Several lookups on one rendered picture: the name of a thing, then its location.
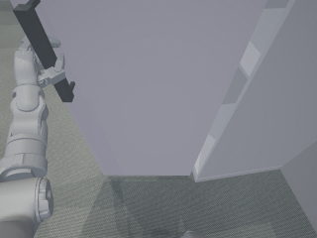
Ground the robot left hand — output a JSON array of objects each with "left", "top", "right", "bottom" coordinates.
[{"left": 14, "top": 35, "right": 65, "bottom": 88}]

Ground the handle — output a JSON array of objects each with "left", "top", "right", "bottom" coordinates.
[{"left": 13, "top": 0, "right": 75, "bottom": 103}]

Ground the robot left forearm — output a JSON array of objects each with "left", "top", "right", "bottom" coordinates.
[{"left": 0, "top": 84, "right": 49, "bottom": 182}]

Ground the fridge door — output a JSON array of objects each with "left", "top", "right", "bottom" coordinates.
[{"left": 10, "top": 0, "right": 267, "bottom": 176}]

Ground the left robot upper arm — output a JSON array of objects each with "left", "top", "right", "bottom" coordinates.
[{"left": 0, "top": 177, "right": 54, "bottom": 238}]

